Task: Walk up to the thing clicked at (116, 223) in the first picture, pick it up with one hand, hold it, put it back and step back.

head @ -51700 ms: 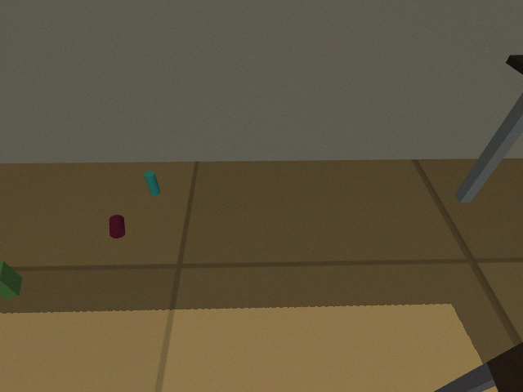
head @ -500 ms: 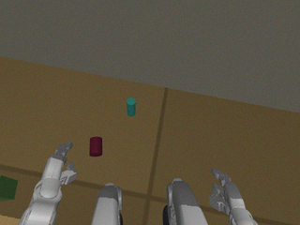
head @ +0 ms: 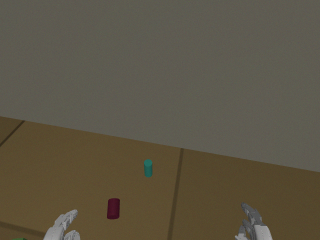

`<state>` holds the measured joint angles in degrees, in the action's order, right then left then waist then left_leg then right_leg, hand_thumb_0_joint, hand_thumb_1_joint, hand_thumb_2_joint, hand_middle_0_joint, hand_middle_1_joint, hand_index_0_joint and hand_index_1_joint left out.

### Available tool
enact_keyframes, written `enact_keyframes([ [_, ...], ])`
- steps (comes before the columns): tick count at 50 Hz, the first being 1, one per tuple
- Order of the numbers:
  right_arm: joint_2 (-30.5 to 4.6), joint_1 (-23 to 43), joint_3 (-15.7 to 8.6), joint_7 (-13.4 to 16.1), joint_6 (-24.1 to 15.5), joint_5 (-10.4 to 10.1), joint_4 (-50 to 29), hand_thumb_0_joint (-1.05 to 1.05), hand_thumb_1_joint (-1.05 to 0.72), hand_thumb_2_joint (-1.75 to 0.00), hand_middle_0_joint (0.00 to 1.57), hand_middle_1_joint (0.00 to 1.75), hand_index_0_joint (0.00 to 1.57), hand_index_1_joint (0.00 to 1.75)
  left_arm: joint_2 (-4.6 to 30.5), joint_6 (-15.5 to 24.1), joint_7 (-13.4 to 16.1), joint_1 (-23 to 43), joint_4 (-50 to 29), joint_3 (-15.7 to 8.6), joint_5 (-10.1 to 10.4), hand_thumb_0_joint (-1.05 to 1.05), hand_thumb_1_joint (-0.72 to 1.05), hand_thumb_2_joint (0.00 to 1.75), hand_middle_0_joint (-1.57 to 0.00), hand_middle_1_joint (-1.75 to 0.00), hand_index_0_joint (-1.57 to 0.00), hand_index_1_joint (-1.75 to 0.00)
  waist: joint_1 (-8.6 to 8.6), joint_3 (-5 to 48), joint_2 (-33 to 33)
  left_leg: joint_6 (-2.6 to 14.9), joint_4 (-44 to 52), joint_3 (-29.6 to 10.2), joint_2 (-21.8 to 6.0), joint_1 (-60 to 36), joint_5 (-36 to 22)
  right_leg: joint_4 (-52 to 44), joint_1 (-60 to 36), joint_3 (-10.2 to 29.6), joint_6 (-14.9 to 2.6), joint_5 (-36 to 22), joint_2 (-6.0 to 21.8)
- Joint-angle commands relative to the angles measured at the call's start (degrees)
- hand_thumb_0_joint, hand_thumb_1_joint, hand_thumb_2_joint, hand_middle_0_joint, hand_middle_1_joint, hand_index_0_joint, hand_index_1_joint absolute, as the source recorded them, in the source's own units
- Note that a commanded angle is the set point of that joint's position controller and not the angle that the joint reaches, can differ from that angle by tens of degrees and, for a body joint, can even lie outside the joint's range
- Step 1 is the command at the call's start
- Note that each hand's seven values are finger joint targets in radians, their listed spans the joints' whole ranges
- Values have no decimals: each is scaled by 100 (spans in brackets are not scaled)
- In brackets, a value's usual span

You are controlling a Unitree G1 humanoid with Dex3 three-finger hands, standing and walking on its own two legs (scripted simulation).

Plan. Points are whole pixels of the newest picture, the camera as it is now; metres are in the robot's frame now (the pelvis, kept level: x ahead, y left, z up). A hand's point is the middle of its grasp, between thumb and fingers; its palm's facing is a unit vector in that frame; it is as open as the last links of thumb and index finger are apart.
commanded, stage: home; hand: left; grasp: from above
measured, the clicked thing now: (113, 208) +0.48 +0.23 -0.68
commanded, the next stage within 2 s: stand in 2.00 s
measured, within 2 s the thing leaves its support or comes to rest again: neither
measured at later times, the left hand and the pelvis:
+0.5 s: hand out of the picture +0.16 +0.18 -0.04, palm faces +0.05 -0.98 -0.21, open 8.0 cm; pelvis +0.00 +0.00 +0.00, yaw +0 degrees
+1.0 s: hand out of the picture +0.16 +0.18 -0.04, palm faces +0.04 -0.98 -0.21, open 8.9 cm; pelvis +0.00 +0.00 +0.00, yaw +0 degrees
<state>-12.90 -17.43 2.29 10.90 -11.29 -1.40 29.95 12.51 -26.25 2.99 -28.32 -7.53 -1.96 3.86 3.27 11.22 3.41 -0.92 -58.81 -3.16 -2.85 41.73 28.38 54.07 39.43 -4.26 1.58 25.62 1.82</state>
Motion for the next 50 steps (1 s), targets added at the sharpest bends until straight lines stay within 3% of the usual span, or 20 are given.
enact_keyframes([
  [1, -619, 441, -290, 71, -469, 74, -835, 0, -90, -90, 20, 30, 20, 30, 533, 200, -97, 99, -1028, -320, -44, 0, 90, 90, -20, -30, -20, -30, -34, 48, -233, 179, 1119, 112, 298, -524, -1041, -991, -447, -86, -126, -798, -284],
  [3, -640, 474, -308, 76, -519, 79, -834, 0, -90, -90, 20, 30, 20, 30, 561, 210, -138, 242, -1056, -292, -78, 0, 90, 90, -20, -30, -20, -30, 29, -19, -87, 170, 1174, 105, 289, -591, -954, -1002, -351, -79, -136, -709, -273],
  [13, -690, 516, -353, 40, -687, 142, -693, 0, -90, -90, 20, 30, 20, 30, 685, 352, -175, 394, -1303, -396, -129, 0, 83, 86, -19, -29, -19, -29, -101, 187, 131, 125, 1203, 75, 272, -785, -1048, -898, -497, -79, -148, -781, -273],
  [19, -655, 568, -312, 35, -673, 129, -713, 0, -90, -90, 20, 30, 20, 30, 548, 283, -155, 55, -977, -316, -127, 0, 74, 81, -18, -27, -18, -27, -119, 227, 58, 121, 1179, 55, 264, -761, -1222, -877, -544, -89, -161, -908, -287],
  [21, -696, 532, -349, 42, -674, 130, -678, 0, -90, -90, 20, 30, 20, 30, 686, 323, -141, 257, -1233, -391, -130, 0, 74, 81, -18, -27, -18, -27, -125, 253, 30, 117, 1213, 26, 246, -776, -1193, -860, -556, -96, -155, -870, -296],
  [22, -641, 539, -313, 37, -680, 135, -690, 0, -90, -90, 20, 30, 20, 30, 529, 273, -148, 20, -879, -300, -133, 0, 71, 79, -18, -27, -18, -27, -102, 163, 10, 112, 1181, 40, 257, -708, -1245, -852, -530, -99, -160, -909, -294],
  [28, -645, 505, -332, 67, -709, 130, -656, 0, -90, -90, 20, 30, 20, 30, 679, 301, -130, 171, -1161, -443, -111, 0, 70, 78, -18, -27, -18, -27, -152, 261, -81, 142, 1128, 106, 281, -710, -1145, -939, -618, -39, -127, -894, -263],
  [31, -654, 501, -334, 69, -705, 127, -662, 0, -90, -90, 20, 30, 20, 30, 539, 280, -148, 62, -925, -292, -113, 0, 64, 75, -17, -26, -17, -26, -100, 210, -124, 134, 1132, 89, 274, -724, -1250, -924, -575, -49, -127, -982, -278],
  [32, -655, 484, -342, 77, -712, 129, -667, 0, -90, -90, 20, 30, 20, 30, 647, 277, -138, 156, -1055, -408, -123, 0, 68, 77, -18, -26, -18, -26, -119, 217, -130, 141, 1123, 92, 267, -710, -1224, -928, -603, -50, -128, -956, -276],
  [35, -646, 515, -345, 69, -714, 123, -670, 0, -90, -90, 20, 30, 20, 30, 557, 265, -148, 80, -972, -338, -136, 0, 63, 74, -17, -25, -17, -25, -147, 189, -55, 123, 1157, 78, 259, -726, -1221, -916, -582, -54, -137, -926, -274],
  [36, -684, 487, -366, 69, -721, 135, -670, 0, -90, -90, 20, 30, 20, 30, 744, 307, -140, 270, -1261, -464, -125, 0, 65, 76, -17, -26, -17, -26, -149, 248, -50, 124, 1166, 88, 251, -752, -1206, -910, -601, -55, -137, -905, -285],
  [37, -662, 491, -343, 69, -718, 127, -608, 0, -90, -90, 20, 30, 20, 30, 576, 269, -156, 125, -956, -292, -142, 0, 66, 76, -17, -26, -17, -26, -117, 124, -56, 123, 1190, 85, 251, -745, -1115, -931, -539, -57, -131, -831, -283],
  [39, -673, 521, -343, 65, -728, 125, -631, 0, -90, -90, 20, 30, 20, 30, 614, 290, -157, 215, -1066, -329, -125, 0, 63, 74, -17, -25, -17, -25, -115, 47, -98, 130, 1226, 51, 239, -680, -985, -939, -511, -65, -119, -738, -287],
  [40, -655, 495, -342, 57, -729, 128, -625, 0, -90, -90, 20, 30, 20, 30, 562, 259, -171, 128, -959, -302, -114, 0, 70, 78, -18, -27, -18, -27, -111, 126, -19, 125, 1205, 66, 253, -712, -1031, -938, -526, -52, -129, -778, -283],
  [42, -713, 504, -377, 56, -726, 134, -656, 0, -90, -90, 20, 30, 20, 30, 723, 279, -153, 161, -1161, -444, -119, 0, 64, 75, -17, -25, -17, -25, -157, 263, 61, 98, 1239, 4, 226, -768, -1149, -851, -607, -73, -147, -840, -294],
  [44, -684, 483, -355, 42, -701, 127, -646, 0, -90, -90, 20, 30, 20, 30, 631, 282, -168, 161, -1090, -303, -122, 0, 62, 74, -17, -25, -17, -25, -126, 179, 51, 91, 1227, 13, 219, -769, -1239, -843, -522, -74, -150, -881, -302],
  [45, -725, 504, -371, 45, -699, 122, -652, 0, -90, -90, 20, 30, 20, 30, 652, 280, -160, 192, -1097, -328, -118, 0, 70, 79, -18, -27, -18, -27, -113, 56, -8, 100, 1260, -20, 200, -730, -1122, -845, -500, -79, -151, -805, -299],
  [50, -691, 518, -347, 53, -700, 129, -692, 0, -90, -90, 20, 30, 20, 30, 669, 254, -160, 224, -1104, -330, -109, 0, 61, 73, -17, -25, -17, -25, -87, 82, -56, 146, 1169, 101, 269, -655, -929, -968, -524, -29, -121, -700, -270],
])
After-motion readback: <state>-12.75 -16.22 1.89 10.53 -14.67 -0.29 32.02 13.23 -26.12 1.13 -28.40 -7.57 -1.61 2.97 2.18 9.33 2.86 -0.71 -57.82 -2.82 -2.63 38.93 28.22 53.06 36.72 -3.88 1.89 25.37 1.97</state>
